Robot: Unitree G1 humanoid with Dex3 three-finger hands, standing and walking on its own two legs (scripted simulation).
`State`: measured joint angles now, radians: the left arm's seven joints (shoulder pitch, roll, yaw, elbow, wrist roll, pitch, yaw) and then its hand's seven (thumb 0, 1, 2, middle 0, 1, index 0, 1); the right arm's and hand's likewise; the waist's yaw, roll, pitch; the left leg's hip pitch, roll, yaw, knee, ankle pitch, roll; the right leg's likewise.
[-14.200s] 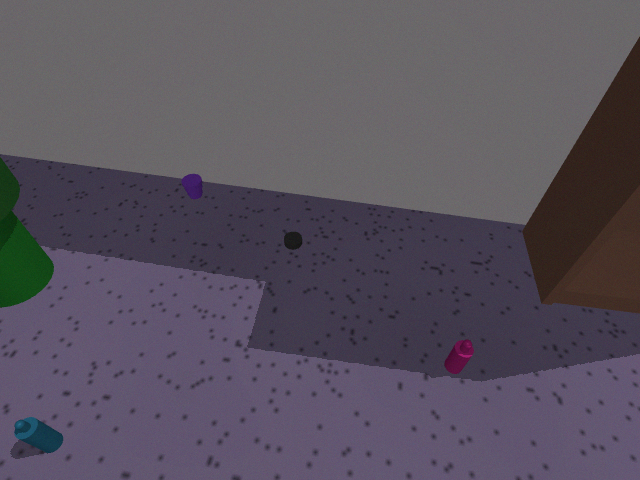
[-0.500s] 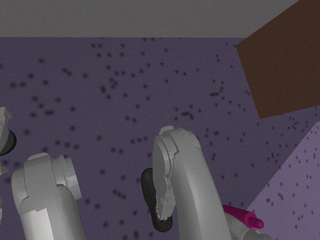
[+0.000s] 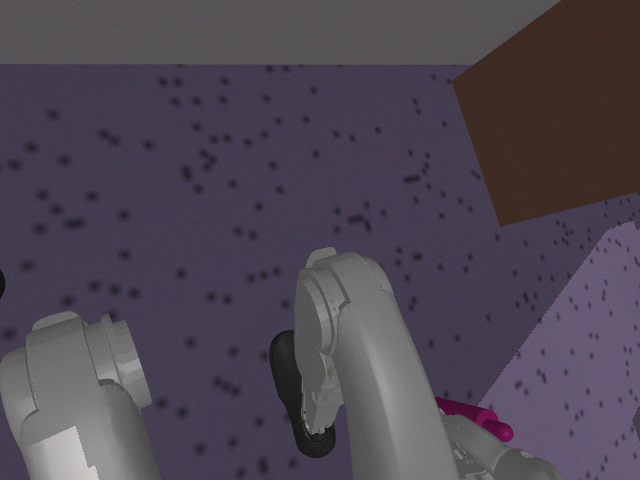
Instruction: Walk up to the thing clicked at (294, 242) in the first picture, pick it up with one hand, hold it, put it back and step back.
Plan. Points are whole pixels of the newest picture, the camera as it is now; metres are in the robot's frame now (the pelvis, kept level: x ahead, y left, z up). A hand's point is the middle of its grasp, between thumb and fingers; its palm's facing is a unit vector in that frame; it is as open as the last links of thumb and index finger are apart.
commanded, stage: close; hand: left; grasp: from above
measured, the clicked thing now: out of the picture +0.37 +0.30 -0.28
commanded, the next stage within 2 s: settle in 1.56 s
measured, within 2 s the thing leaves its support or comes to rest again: leaves its support in 2.00 s
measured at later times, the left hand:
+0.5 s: hand out of the picture +0.37 +0.31 -0.25, palm faces -0.44 -0.18 -0.88, open 12.4 cm
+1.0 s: hand out of the picture +0.36 +0.30 -0.25, palm faces -0.43 -0.13 -0.89, open 10.9 cm
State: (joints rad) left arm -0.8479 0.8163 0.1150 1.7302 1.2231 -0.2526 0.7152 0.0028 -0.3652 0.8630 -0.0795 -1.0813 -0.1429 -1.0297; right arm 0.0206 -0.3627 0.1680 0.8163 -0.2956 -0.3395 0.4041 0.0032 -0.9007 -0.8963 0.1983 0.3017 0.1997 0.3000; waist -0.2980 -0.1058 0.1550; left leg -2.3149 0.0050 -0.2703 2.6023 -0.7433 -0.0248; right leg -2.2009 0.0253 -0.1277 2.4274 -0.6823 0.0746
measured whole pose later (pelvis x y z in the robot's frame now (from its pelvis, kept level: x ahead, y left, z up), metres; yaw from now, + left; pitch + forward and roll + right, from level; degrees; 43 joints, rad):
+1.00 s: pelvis -0.01 +0.00 +0.01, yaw -1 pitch +24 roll -14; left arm -0.83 0.82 0.10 1.72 1.24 -0.22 0.83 0.01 0.01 0.53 -0.36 -0.84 -0.45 -0.75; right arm 0.01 -0.36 0.19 0.80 -0.29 -0.37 0.39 0.00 -0.89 -0.89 0.20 0.30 0.20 0.30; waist -0.30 -0.12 0.18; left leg -2.28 0.01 -0.28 2.57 -0.74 -0.03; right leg -2.17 0.03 -0.14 2.38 -0.66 0.07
